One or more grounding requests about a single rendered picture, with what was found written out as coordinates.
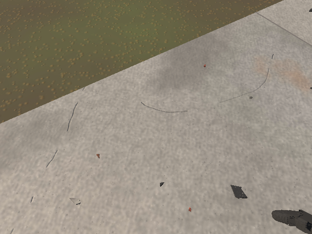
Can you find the robot right hand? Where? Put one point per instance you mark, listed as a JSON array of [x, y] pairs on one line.
[[300, 219]]

